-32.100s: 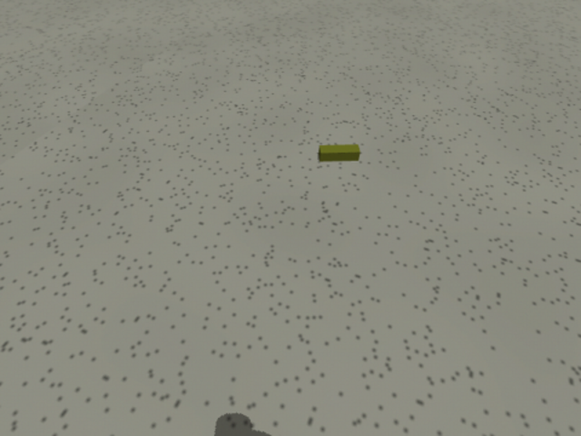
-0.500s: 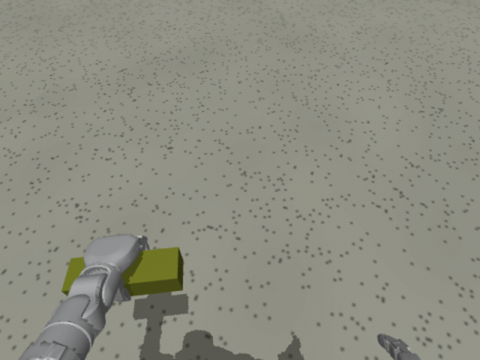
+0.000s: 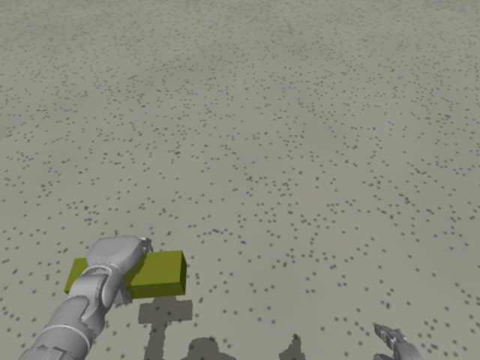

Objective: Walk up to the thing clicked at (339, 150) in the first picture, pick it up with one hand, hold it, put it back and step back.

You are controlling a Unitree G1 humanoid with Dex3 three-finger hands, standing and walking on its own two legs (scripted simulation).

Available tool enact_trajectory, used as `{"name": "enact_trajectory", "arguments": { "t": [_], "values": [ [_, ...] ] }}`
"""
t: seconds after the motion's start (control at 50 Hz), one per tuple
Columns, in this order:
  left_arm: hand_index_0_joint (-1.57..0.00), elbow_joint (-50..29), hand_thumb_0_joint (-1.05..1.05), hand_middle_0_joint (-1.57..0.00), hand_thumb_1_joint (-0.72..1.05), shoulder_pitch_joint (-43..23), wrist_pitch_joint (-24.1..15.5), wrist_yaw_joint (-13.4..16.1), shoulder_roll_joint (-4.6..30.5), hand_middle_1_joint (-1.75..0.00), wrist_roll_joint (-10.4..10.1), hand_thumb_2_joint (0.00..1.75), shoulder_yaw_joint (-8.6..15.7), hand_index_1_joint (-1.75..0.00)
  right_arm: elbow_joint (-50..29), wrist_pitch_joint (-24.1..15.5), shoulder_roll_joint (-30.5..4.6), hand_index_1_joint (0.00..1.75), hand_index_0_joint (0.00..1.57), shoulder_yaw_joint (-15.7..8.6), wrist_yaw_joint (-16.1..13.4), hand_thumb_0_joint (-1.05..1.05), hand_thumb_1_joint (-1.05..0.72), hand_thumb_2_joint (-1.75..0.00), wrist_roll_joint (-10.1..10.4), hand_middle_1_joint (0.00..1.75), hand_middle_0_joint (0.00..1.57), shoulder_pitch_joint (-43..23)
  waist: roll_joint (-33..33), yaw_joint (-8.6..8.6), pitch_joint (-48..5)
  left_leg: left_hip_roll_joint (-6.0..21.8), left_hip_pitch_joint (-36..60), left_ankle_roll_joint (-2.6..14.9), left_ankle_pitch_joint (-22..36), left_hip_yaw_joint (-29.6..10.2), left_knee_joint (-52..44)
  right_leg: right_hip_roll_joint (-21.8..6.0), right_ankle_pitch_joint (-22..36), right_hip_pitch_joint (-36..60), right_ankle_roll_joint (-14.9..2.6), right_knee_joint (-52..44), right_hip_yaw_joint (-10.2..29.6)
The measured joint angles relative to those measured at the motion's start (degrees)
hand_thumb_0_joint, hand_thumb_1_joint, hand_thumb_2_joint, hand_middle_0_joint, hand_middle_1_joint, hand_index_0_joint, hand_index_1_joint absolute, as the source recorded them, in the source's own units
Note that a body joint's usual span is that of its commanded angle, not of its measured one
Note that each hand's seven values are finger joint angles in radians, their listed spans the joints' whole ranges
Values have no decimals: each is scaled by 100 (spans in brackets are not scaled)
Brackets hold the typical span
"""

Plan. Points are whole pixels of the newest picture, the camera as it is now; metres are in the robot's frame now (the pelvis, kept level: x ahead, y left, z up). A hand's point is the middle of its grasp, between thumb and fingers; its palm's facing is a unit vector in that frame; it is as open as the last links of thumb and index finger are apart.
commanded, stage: hold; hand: left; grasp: from above
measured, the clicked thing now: (130, 276) +0.30 +0.22 -0.08
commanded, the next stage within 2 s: crouch in 0.84 s
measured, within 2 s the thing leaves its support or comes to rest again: neither
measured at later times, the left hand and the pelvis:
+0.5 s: hand (124, 280) +0.28 +0.22 -0.05, palm faces -0.49 -0.05 -0.87, open 9.6 cm; pelvis +0.00 +0.00 +0.00, yaw +0 degrees
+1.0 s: hand (125, 279) +0.28 +0.22 -0.05, palm faces -0.48 -0.04 -0.87, open 9.6 cm; pelvis +0.00 +0.00 +0.00, yaw +0 degrees
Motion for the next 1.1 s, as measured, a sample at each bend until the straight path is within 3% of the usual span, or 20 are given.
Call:
{"name": "enact_trajectory", "arguments": {
  "t": [0.44, 0.72, 0.92, 1.1],
  "values": [
    [-66, -277, 0, -64, 5, 87, -29, -238, 26, -69, -55, 59, 12, -66, -70, 57, 22, 30, 20, 53, -35, 1, -90, -90, 21, 30, 20, -166, 28, 47, 101, -10, 268, -25, 144, -11, -277, -11, 103, 237, -23, -205, -6],
    [-66, -165, 0, -64, 5, 8, 47, -43, -43, -70, 5, 58, -15, -67, 46, 87, 35, 30, 20, 31, -41, 1, -90, -89, 18, 30, 20, -169, 7, 54, 65, -3, 303, -38, 160, -40, -322, -5, 113, 281, -37, -254, -33],
    [-66, -247, 0, -64, 5, 94, -57, -251, 9, -69, -5, 58, -22, -66, -30, 124, 20, 30, 20, 23, -49, 1, -90, -90, 29, 30, 20, -150, -7, 26, 95, -6, 334, -26, 176, -20, -359, -8, 140, 310, -28, -298, -12],
    [-67, 64, 0, -65, 4, -42, -55, 96, -62, -67, 82, 58, -8, -64, 15, 103, 41, 30, 20, 24, -28, 1, -90, -90, 8, 30, 20, -160, -18, 16, 124, -25, 251, -14, 172, -35, -309, -27, 128, 236, -13, -251, -29]
  ]
}}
